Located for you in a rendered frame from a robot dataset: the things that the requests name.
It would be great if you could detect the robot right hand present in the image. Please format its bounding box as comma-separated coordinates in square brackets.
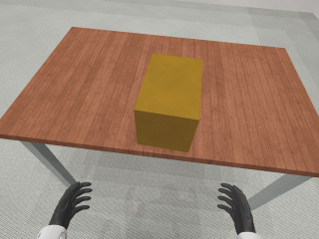
[217, 183, 256, 235]

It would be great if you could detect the table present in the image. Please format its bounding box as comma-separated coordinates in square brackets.
[0, 27, 319, 211]

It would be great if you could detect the left robot forearm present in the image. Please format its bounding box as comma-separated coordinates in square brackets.
[37, 224, 68, 239]

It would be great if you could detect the robot left hand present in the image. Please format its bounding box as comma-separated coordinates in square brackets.
[49, 181, 93, 230]

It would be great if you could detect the carton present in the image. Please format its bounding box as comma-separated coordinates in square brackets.
[134, 53, 203, 152]

